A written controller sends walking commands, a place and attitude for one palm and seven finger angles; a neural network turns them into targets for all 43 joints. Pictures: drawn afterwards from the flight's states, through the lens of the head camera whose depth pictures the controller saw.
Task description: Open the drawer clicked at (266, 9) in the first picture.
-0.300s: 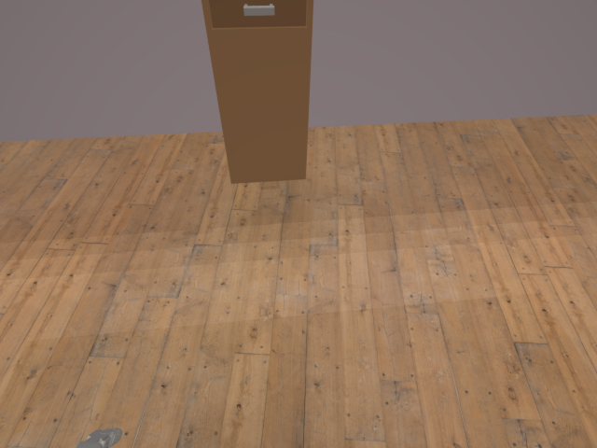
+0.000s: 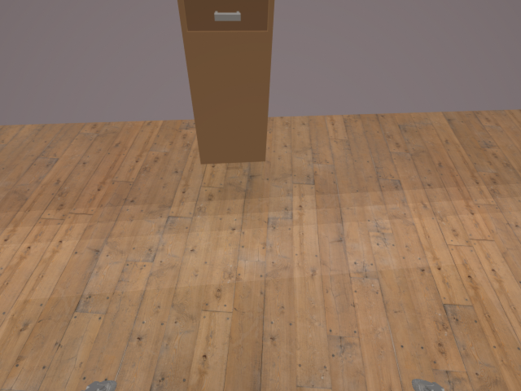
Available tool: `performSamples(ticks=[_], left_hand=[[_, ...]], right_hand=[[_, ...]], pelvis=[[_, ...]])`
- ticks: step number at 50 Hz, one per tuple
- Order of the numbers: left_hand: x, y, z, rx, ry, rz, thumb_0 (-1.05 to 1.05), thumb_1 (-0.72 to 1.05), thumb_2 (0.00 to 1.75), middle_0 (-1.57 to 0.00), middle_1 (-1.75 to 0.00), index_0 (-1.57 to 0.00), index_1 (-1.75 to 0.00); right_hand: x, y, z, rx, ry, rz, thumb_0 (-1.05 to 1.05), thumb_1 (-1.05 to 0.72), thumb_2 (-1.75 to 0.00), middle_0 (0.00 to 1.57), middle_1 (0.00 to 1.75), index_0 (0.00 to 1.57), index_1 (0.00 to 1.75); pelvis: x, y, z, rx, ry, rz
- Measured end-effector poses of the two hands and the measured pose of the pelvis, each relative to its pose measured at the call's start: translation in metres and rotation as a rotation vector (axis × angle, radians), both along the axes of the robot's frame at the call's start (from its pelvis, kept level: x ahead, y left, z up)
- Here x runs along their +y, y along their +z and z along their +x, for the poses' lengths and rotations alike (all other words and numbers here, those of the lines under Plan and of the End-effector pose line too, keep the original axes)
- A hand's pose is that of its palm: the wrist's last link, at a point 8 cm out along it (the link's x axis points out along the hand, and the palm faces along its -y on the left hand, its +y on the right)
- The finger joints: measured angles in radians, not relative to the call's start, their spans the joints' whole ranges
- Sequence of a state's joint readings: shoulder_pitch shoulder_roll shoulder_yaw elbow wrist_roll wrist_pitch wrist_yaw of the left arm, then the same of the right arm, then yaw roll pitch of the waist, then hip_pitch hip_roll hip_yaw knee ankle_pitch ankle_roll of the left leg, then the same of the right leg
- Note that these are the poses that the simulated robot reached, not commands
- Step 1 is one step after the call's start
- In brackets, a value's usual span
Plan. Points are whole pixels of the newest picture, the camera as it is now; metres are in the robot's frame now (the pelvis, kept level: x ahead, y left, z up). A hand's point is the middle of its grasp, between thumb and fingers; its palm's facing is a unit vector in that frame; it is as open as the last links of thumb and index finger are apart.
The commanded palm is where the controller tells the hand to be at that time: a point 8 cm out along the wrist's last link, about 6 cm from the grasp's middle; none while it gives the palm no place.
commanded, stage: stand and wait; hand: left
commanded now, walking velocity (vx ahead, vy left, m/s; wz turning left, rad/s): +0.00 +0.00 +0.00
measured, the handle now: (227, 15) +1.42 +0.23 +0.04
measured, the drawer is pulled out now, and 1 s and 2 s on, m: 0.00 0.00 0.00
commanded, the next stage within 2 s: look at it before walking up in 0.62 s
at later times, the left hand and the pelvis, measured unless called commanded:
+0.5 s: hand out of the picture +0.05 +0.25 -0.15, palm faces -0.03 -0.94 -0.34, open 7.3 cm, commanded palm none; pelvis -0.02 +0.00 +0.00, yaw +0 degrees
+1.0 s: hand out of the picture +0.05 +0.24 -0.15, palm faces -0.04 -0.94 -0.33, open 7.3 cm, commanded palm none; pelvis -0.02 +0.00 +0.01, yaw -1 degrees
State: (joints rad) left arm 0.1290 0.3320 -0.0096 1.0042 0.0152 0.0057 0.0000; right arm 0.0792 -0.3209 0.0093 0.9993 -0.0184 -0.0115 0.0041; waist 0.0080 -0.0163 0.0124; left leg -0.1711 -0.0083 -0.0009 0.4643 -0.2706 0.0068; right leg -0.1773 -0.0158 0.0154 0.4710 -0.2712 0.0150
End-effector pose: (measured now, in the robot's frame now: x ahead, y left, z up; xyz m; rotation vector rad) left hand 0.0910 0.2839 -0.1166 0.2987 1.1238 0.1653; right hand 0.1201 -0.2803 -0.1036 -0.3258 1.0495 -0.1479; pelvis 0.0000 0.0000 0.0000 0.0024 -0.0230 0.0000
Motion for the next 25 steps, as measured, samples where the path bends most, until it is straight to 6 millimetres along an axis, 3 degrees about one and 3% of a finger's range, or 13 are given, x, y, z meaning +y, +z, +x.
performSamples(ticks=[13, 25], left_hand=[[0.006, -0.003, -0.037, 0.093, 0.029, 0.016, 0.00, 0.91, 0.90, -0.20, -0.30, -0.21, -0.30], [0.006, 0.001, -0.043, 0.090, 0.022, 0.022, 0.00, 0.91, 0.90, -0.20, -0.30, -0.21, -0.30]], right_hand=[[-0.014, -0.008, -0.050, 0.128, -0.047, -0.014, 0.01, -0.90, -0.90, 0.20, 0.30, 0.20, 0.30], [-0.014, -0.011, -0.070, 0.154, -0.065, -0.001, 0.01, -0.90, -0.90, 0.20, 0.30, 0.20, 0.30]], pelvis=[[-0.003, 0.003, -0.010, -0.007, 0.002, -0.002], [-0.004, 0.005, -0.019, -0.013, -0.002, -0.001]])
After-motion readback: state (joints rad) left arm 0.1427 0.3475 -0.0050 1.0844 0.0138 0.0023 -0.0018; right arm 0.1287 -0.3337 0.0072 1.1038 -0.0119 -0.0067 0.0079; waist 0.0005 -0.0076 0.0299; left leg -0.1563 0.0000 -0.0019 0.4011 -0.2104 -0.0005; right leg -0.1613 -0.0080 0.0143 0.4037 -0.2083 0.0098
